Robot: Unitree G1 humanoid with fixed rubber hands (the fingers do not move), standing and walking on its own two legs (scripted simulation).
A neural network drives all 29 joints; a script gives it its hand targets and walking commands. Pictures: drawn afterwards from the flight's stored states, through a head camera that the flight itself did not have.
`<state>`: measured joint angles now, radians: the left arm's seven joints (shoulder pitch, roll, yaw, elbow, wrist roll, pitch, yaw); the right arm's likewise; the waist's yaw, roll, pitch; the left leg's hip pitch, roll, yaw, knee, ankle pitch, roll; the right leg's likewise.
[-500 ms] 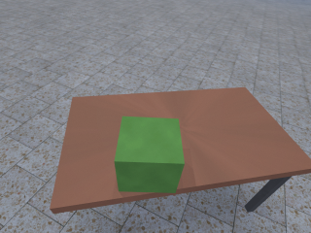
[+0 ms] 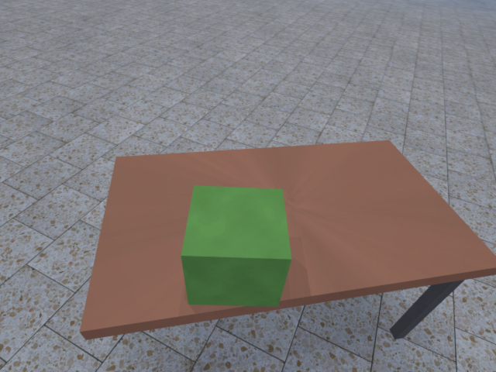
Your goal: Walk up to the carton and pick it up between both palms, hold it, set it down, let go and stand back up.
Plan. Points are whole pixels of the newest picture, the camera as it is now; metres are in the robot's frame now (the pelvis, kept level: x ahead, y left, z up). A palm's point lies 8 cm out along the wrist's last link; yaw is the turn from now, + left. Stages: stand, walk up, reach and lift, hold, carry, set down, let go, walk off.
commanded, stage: stand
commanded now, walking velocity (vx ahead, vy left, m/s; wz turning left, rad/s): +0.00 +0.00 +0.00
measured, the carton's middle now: (236, 246) +0.45 +0.03 -0.10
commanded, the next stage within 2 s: none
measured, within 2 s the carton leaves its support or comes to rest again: neither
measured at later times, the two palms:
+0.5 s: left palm out of the picture +0.07 +0.26 -0.12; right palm out of the picture +0.08 -0.26 -0.11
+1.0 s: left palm out of the picture +0.08 +0.26 -0.12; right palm out of the picture +0.08 -0.26 -0.11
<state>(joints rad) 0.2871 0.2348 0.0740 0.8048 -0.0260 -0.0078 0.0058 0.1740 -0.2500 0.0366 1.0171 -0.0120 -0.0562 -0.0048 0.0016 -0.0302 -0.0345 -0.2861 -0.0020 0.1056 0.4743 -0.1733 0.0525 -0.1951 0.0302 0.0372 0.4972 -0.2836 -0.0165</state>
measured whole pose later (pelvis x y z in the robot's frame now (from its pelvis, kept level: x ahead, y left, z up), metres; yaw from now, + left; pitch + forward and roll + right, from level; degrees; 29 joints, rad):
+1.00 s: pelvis +0.00 +0.00 +0.00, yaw +0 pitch -1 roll +0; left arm 0.28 0.24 0.07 0.84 -0.03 -0.01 0.01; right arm 0.17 -0.25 0.04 1.03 -0.01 -0.06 0.00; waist 0.00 -0.03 -0.03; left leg -0.28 0.00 0.11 0.46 -0.16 0.05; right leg -0.20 0.03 0.04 0.48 -0.28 -0.02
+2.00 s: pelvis +0.00 +0.00 +0.00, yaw +0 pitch +0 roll +0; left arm 0.26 0.24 0.07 0.87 -0.03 -0.01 0.00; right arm 0.17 -0.25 0.04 1.03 -0.01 -0.06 0.00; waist 0.00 -0.03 -0.03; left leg -0.28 0.00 0.11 0.44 -0.16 0.05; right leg -0.20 0.03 0.04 0.47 -0.27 -0.02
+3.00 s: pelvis +0.01 +0.00 +0.00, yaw +0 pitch +0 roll +0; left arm 0.25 0.24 0.07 0.88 -0.03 -0.01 0.00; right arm 0.17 -0.25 0.04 1.03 -0.01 -0.06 0.00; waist 0.00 -0.03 -0.03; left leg -0.28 0.00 0.11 0.43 -0.16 0.05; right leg -0.20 0.03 0.04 0.46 -0.27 -0.02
